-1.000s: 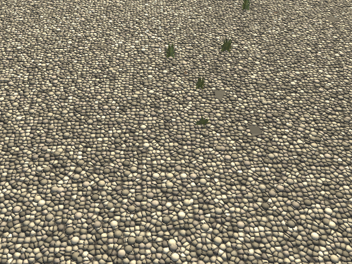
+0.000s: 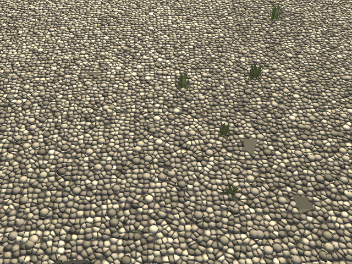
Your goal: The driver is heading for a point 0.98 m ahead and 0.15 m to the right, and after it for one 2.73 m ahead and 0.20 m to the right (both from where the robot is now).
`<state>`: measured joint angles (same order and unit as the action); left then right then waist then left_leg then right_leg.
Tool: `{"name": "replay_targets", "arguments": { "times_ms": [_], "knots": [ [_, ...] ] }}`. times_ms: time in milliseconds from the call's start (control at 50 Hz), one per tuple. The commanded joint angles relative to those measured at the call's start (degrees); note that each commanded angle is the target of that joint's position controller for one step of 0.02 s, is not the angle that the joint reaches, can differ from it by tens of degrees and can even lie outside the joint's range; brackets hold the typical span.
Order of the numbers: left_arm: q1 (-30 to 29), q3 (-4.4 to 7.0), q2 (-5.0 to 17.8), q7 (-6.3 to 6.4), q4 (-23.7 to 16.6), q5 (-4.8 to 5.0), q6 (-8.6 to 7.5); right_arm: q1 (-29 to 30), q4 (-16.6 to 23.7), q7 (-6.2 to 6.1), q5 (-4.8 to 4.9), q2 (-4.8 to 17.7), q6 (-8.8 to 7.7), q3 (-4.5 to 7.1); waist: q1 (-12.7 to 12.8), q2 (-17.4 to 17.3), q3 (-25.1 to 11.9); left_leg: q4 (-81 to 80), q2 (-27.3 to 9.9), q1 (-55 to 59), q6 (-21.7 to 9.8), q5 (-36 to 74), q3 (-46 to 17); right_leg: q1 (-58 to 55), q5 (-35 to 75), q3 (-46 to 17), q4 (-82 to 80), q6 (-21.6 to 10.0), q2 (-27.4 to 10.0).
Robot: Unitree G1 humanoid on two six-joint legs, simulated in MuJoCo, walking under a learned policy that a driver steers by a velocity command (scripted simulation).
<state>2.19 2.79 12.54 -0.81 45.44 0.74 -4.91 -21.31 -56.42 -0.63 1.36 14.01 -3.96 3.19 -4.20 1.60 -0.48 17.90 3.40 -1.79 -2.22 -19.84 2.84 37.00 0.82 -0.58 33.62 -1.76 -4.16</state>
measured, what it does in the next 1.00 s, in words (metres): walks ahead: right foot, then left foot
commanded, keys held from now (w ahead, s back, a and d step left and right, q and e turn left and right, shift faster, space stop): w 1.00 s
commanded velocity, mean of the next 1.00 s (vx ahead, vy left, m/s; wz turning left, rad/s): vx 0.50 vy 0.00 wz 0.00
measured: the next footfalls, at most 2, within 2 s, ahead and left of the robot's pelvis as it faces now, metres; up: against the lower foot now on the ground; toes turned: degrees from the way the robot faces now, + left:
right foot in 0.08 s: +0.22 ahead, -0.13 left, +0.00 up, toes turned -2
left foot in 0.64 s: +0.51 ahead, +0.12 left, +0.00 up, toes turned +2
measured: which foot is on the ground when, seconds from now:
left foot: down 0.00-0.08, up 0.10-0.62, down 0.64-1.00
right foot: up 0.00-0.06, down 0.08-0.66, up 0.68-1.00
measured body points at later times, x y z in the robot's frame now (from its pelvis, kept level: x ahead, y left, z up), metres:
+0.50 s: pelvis +0.26 -0.03 +0.01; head +0.28 -0.04 +0.46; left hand +0.25 +0.24 -0.12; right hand +0.45 -0.27 -0.10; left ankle +0.45 +0.14 -0.68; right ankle +0.18 -0.12 -0.73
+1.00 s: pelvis +0.53 +0.02 +0.01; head +0.55 +0.03 +0.46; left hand +0.71 +0.28 -0.10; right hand +0.52 -0.24 -0.12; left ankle +0.47 +0.11 -0.73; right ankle +0.71 -0.16 -0.67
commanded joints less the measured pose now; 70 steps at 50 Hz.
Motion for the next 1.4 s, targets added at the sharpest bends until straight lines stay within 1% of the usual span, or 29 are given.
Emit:
{"name": "replay_targets", "arguments": {
  "times_ms": [20,60,80,100,120,140,180,260,420,540,600,620,640,660,680,700,760,840,960,1080,1140,1180,1200,1220,1240,1260,1280,1320,1400],
  "knots": [
    [-3.49,0.86,3.94,-1.1,-4.78,0.24,-1.05,-1.91,0.89,-0.18,-0.05,8.88,0.47,1.93,2.26,-5.54,2.32,-1.07,-17.7,3.59,-7.91,31.69,-8.99,-2.02,-4.56,1.25,-3.22,-2.38,1.66],
    [8.74,3.07,8.34,-0.89,-1.13,-0.14,-1.21,0.91,1.68,0.02,-0.27,8.38,0.53,1.55,8.89,-5.47,-4.79,12.59,-13.64,-0.48,-5.56,45.29,-5.19,-21.91,-3.93,3.38,-4.19,-5.25,4.52],
    [20.08,4.48,12.85,-0.39,1.16,-0.65,-1.15,1.63,3.19,-0.03,-1.18,7.18,0.39,0.82,12.96,-0.4,-12.92,29.76,-9.9,-11.98,-3.11,33.12,-2.13,-40.2,0.07,-7.11,-2.54,-8.96,-4.38],
    [24.17,5.31,17.49,-0.64,2.37,-0.73,-1.0,-5.94,3.33,0.7,-1.25,0.17,-0.99,-1.29,9.66,14.38,-21.65,51.08,-0.18,-33.73,0.22,-5.32,-2.6,-59.99,-8.8,-34.92,-8.9,-18.65,-18.16],
    [25.17,4.05,12.52,-0.52,2.12,-0.26,-0.78,-3.31,2.59,1.19,-0.13,5.74,-2.27,-0.03,11.64,10.92,-22.2,57.76,-1.54,-40.95,-0.27,-12.87,-10.31,-61.1,-16.73,-41.6,-13.86,-18.1,-18.09],
    [19.15,3.29,10.51,-0.27,1.19,-0.09,-0.89,2.47,4.51,1.17,0.95,8.65,-2.76,0.82,10.81,8.21,-12.47,58.43,-4.43,-45.33,-0.85,-8.6,-9.01,-53.4,-15.92,-32.99,-15.16,-15.21,-16.21],
    [10.92,2.49,7.99,-0.44,-0.32,-0.82,-0.96,7.14,5.33,0.23,-0.26,7.79,-2.26,1.15,6.98,0.49,-3.84,51.29,-9.18,-40.39,-0.64,-0.29,-6.95,-35.96,-5.89,-21.59,-18.26,-12.83,-12.17],
    [10.54,2.31,7.37,-0.83,0.92,-0.9,-1.98,5.0,5.02,0.1,-0.66,4.46,-0.14,1.24,2.94,2.24,-2.17,42.8,-11.34,-33.44,-0.14,5.4,-6.79,-26.71,-1.15,-13.19,-24.28,-12.54,-9.14],
    [17.61,2.71,9.6,0.99,5.11,0.01,-1.15,19.64,9.32,0.61,-0.93,2.69,-0.51,0.92,6.44,2.25,2.4,20.11,-9.44,-36.52,1.7,26.51,-4.65,-29.13,-1.06,-4.74,-26.42,-9.46,-6.45],
    [21.99,3.05,10.46,1.29,8.54,0.45,-0.31,27.92,12.63,2.25,-0.14,3.45,-1.5,0.32,8.88,2.74,5.06,11.71,-7.69,-37.09,0.11,20.8,-3.28,-38.27,0.74,-5.27,-22.45,-9.16,-10.11],
    [20.01,3.45,11.85,1.59,8.78,0.54,0.54,22.67,11.84,2.85,-0.14,5.95,-2.15,1.23,4.9,4.75,1.67,9.26,-5.06,-27.38,-2.37,14.89,-0.94,-40.63,15.12,-4.73,-15.61,-7.44,-10.64],
    [19.0,3.19,11.29,1.6,8.54,0.63,0.85,15.17,9.41,2.69,-0.4,7.87,-2.18,2.37,1.27,4.1,-2.78,8.23,-3.21,-16.66,-3.76,15.94,0.74,-39.14,23.95,-2.47,-7.66,-6.16,-8.24],
    [18.26,2.42,9.62,1.58,7.58,0.17,0.86,4.36,6.51,2.27,-0.93,11.32,-2.15,3.77,-2.91,1.7,-10.16,10.57,-7.78,0.38,-6.71,17.84,-4.13,-30.33,20.03,0.03,5.98,-4.17,-5.24],
    [23.68,0.59,3.92,1.08,6.56,-0.22,-0.16,-3.52,5.07,1.91,-1.77,17.12,-1.68,5.28,-2.51,-11.09,-19.0,8.85,-22.87,24.26,-15.45,11.51,-28.23,-6.09,-2.45,3.56,29.48,0.46,3.47],
    [23.31,0.42,4.36,0.75,7.12,0.22,-1.55,-4.26,4.71,2.06,-1.11,13.55,-1.39,3.95,-2.57,-16.04,-22.63,0.34,-26.78,26.8,-17.72,6.41,-43.75,2.87,-33.22,-4.25,39.14,0.29,6.47],
    [18.63,1.84,9.51,0.46,5.96,1.65,-2.33,0.19,5.34,2.03,-0.75,10.13,-1.36,2.81,-2.23,-12.33,-14.58,-0.43,-24.57,20.46,-14.78,3.28,-36.52,8.17,-31.06,-6.04,43.61,-0.82,2.69],
    [13.34,2.49,8.68,1.36,4.79,0.6,-1.49,10.67,7.45,2.36,-1.78,5.17,-1.64,1.18,2.97,-6.19,-2.41,-6.03,-17.92,-2.38,-10.81,11.08,-19.9,2.19,-18.52,-3.52,34.5,-1.24,-4.13],
    [13.07,2.34,5.84,1.83,4.29,-0.09,0.54,8.87,5.8,1.84,-1.72,6.9,-2.32,1.59,5.1,-5.89,0.27,-10.61,-16.16,-8.73,-11.61,18.43,-13.24,0.31,-12.09,-2.58,26.98,0.73,-5.12],
    [1.4,1.66,4.4,0.97,0.92,-0.24,0.17,3.31,3.76,0.45,-1.04,8.37,-1.79,1.7,2.05,-5.12,2.82,-11.67,-13.93,-6.0,-9.25,21.9,-6.94,1.52,4.4,-0.65,6.83,1.77,-3.07],
    [-7.64,0.9,4.88,-1.0,-2.6,0.49,-0.5,-2.29,0.96,0.12,-0.4,9.37,-0.48,2.11,-0.4,-5.09,5.59,-8.08,-17.74,3.83,-8.69,21.88,-7.21,2.61,1.33,0.0,-2.74,0.18,-1.04],
    [-4.12,1.62,7.31,-1.6,-2.36,0.51,-1.0,-0.82,0.97,-0.17,-0.22,10.63,0.26,2.65,2.76,-6.74,3.1,-2.3,-18.83,6.78,-7.13,33.95,-7.08,-4.95,-4.85,1.54,-4.94,-2.14,1.23],
    [11.53,3.97,11.8,-1.04,2.36,0.05,-1.05,0.82,1.77,-0.21,-0.47,9.15,0.75,2.04,10.18,-5.58,-6.77,16.02,-13.92,0.81,-4.36,44.79,-3.02,-28.03,-3.14,2.81,-5.09,-5.34,2.92],
    [21.18,5.08,16.3,-0.48,4.23,-0.93,-0.9,-1.1,3.36,-0.29,-1.44,6.38,0.58,1.01,11.87,2.77,-15.62,36.08,-8.98,-14.77,-1.69,26.82,0.03,-47.36,-3.95,-13.34,-4.45,-10.18,-9.45],
    [22.71,5.05,17.88,-0.99,5.06,-0.64,-0.79,-6.58,3.02,0.27,-1.15,0.33,-0.86,-0.76,8.82,16.43,-21.72,51.52,0.35,-33.12,0.59,-12.6,-4.42,-60.34,-13.2,-38.73,-12.86,-17.56,-18.93],
    [20.97,3.57,12.7,-0.97,4.6,0.03,-0.86,-2.26,3.08,0.64,0.19,6.65,-2.02,0.68,10.34,10.38,-17.72,57.58,-3.04,-39.59,-0.24,-13.19,-10.07,-57.91,-18.78,-37.92,-15.15,-15.26,-17.04],
    [16.31,2.92,10.75,-0.73,3.72,0.1,-0.96,2.75,4.61,0.81,1.07,8.59,-2.75,1.17,9.6,7.36,-10.02,57.45,-5.85,-42.23,-1.06,-8.01,-8.44,-50.06,-15.76,-29.2,-16.09,-12.87,-15.28],
    [12.06,2.55,9.86,-0.71,2.9,-0.4,-0.98,5.31,4.97,0.41,0.78,8.12,-2.9,1.2,7.8,2.31,-6.15,54.64,-8.63,-39.98,-1.09,-2.56,-7.06,-41.75,-10.86,-23.41,-17.65,-11.69,-13.22],
    [8.56,1.73,7.17,-1.0,2.73,-1.43,-1.29,5.03,4.78,0.09,-0.13,6.87,-1.73,1.74,4.37,2.54,-2.73,49.59,-11.52,-34.02,-0.86,2.41,-7.23,-31.28,-4.3,-16.34,-21.15,-10.95,-10.14],
    [11.27,2.24,9.53,-0.4,4.24,-0.58,-1.52,8.4,6.62,-0.33,-1.35,4.99,-0.47,1.76,3.41,1.68,0.16,39.41,-11.81,-34.74,1.39,7.95,-6.08,-26.98,-0.9,-12.85,-25.62,-12.82,-8.46]
  ]
}}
